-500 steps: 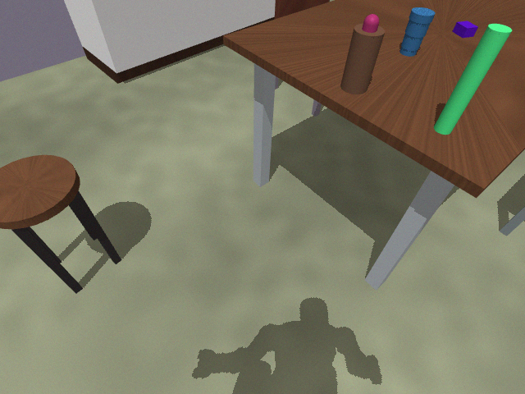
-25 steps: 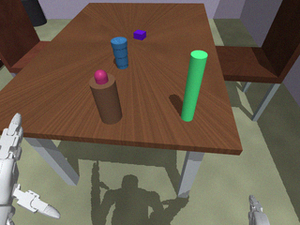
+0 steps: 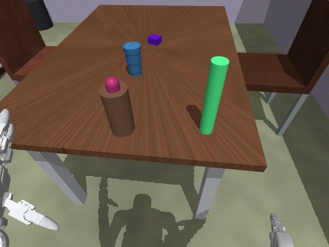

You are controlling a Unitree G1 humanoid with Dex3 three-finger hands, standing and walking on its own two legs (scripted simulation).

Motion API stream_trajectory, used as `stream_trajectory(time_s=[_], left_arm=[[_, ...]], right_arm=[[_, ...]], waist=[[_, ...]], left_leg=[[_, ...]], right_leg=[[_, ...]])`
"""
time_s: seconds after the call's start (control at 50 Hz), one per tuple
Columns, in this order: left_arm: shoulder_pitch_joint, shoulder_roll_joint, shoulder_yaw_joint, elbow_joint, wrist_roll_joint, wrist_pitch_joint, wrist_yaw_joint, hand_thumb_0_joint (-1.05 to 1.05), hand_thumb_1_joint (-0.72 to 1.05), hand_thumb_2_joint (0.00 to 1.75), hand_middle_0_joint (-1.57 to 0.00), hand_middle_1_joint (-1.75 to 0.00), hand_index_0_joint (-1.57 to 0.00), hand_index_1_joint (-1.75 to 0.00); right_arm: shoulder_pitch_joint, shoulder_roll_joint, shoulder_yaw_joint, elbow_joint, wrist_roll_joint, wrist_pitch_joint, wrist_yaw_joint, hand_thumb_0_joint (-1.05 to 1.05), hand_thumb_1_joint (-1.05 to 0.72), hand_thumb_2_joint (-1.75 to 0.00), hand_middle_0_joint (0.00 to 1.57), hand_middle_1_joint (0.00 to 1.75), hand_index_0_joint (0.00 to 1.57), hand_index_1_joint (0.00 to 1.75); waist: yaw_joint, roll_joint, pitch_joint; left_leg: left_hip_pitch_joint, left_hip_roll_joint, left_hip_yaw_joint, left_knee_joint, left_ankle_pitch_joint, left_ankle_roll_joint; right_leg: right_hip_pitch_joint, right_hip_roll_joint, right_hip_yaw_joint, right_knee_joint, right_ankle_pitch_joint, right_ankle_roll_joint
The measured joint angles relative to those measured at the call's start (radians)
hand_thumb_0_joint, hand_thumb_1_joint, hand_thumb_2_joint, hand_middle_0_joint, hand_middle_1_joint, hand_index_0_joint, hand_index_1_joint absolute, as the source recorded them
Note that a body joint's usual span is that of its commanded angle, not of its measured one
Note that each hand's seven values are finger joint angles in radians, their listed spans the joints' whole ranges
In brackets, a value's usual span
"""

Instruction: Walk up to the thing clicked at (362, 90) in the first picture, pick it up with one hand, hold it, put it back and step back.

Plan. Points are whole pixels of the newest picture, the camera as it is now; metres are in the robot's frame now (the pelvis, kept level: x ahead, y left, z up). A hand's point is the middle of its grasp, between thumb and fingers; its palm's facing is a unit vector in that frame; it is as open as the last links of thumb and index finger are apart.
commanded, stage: go down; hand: left
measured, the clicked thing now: (117, 106) +0.47 +0.18 +0.08
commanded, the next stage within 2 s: none
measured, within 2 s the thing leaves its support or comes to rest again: neither
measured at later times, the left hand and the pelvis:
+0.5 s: hand (31, 125) +0.30 +0.31 +0.17, palm faces +0.19 -0.97 -0.16, open 17.6 cm; pelvis +0.00 +0.00 +0.00, yaw -1 degrees
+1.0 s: hand (28, 112) +0.34 +0.34 +0.17, palm faces +0.14 -0.99 -0.01, open 17.5 cm; pelvis +0.01 +0.01 +0.00, yaw +0 degrees
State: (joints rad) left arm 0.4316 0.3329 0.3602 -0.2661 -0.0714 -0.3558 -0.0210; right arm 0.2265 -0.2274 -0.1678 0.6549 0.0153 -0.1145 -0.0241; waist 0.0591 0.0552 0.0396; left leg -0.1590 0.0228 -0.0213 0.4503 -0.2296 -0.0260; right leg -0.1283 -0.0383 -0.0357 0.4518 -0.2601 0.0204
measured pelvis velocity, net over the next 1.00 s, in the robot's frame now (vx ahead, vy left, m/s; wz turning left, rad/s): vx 0.01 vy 0.01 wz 0.00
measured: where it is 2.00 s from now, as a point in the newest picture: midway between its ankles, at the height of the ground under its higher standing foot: outside the picture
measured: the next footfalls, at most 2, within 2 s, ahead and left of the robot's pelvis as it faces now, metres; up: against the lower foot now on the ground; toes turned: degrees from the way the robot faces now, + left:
none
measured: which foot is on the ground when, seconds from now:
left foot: down 0.00-1.00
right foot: down 0.00-1.00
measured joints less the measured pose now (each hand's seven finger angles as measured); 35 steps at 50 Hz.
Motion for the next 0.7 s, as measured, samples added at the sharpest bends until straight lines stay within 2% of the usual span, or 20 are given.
stream_trajectory(time_s=[0.08, 0.18, 0.34, 0.44, 0.54, 0.7], left_arm=[[-0.06, 0.001, 0.021, 0.057, -0.015, 0.005, -0.026, -0.01, -0.61, 0.06, -0.06, -0.07, -0.06, -0.08], [-0.187, 0.029, 0.058, 0.165, -0.052, 0.056, -0.076, -0.01, -0.61, 0.06, -0.06, -0.07, -0.07, -0.08], [-0.426, 0.12, 0.113, 0.383, -0.138, 0.19, -0.232, -0.01, -0.6, 0.07, -0.05, -0.06, -0.06, -0.07], [-0.534, 0.169, 0.149, 0.517, -0.184, 0.279, -0.326, -0.01, -0.58, 0.07, -0.04, -0.05, -0.05, -0.06], [-0.595, 0.185, 0.17, 0.6, -0.196, 0.338, -0.379, -0.01, -0.57, 0.08, -0.04, -0.05, -0.04, -0.05], [-0.627, 0.181, 0.185, 0.636, -0.187, 0.368, -0.405, -0.01, -0.54, 0.08, -0.03, -0.04, -0.04, -0.05]], right_arm=[[-0.005, 0.004, 0.006, -0.006, 0.0, 0.016, -0.001, -0.01, 0.5, -0.06, 0.05, 0.05, 0.05, 0.05], [-0.021, 0.006, 0.021, 0.013, 0.006, 0.024, -0.019, -0.01, 0.5, -0.06, 0.05, 0.05, 0.05, 0.05], [-0.04, 0.016, 0.079, 0.036, 0.022, 0.015, -0.06, -0.01, 0.5, -0.06, 0.05, 0.05, 0.05, 0.05], [-0.02, 0.014, 0.103, 0.018, 0.029, -0.004, -0.069, -0.01, 0.5, -0.06, 0.05, 0.05, 0.05, 0.05], [0.007, -0.005, 0.112, 0.004, 0.03, -0.018, -0.072, -0.01, 0.51, -0.06, 0.05, 0.05, 0.05, 0.05], [0.017, -0.021, 0.107, 0.021, 0.022, -0.037, -0.084, -0.01, 0.51, -0.06, 0.05, 0.05, 0.05, 0.05]], waist=[[-0.005, -0.004, -0.012], [-0.014, -0.009, -0.022], [-0.039, -0.018, -0.038], [-0.051, -0.019, -0.058], [-0.048, -0.02, -0.071], [-0.04, -0.026, -0.082]], left_leg=[[-0.016, -0.002, -0.003, 0.024, -0.011, 0.0], [-0.028, -0.004, -0.009, 0.036, -0.015, 0.0], [-0.04, -0.002, -0.007, 0.027, -0.009, 0.001], [-0.047, 0.0, 0.003, 0.017, -0.006, 0.003], [-0.056, 0.0, 0.013, 0.014, -0.009, 0.006], [-0.075, 0.003, 0.015, 0.024, -0.017, 0.007]], right_leg=[[-0.015, -0.002, -0.003, 0.025, -0.013, 0.0], [-0.025, -0.004, -0.008, 0.038, -0.02, 0.0], [-0.036, -0.002, -0.006, 0.024, -0.009, 0.0], [-0.045, 0.0, 0.004, 0.01, -0.001, 0.002], [-0.057, 0.0, 0.014, 0.005, 0.001, 0.004], [-0.073, 0.002, 0.015, 0.006, -0.002, 0.006]])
